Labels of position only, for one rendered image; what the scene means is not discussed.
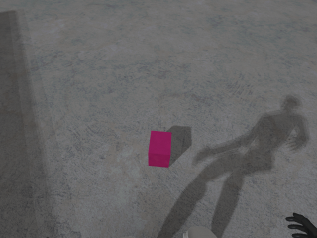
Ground right robot hand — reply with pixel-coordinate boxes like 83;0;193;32
285;213;317;238

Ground carton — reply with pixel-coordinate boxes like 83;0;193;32
148;130;172;168

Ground robot right thigh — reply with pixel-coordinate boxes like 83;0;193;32
183;226;217;238

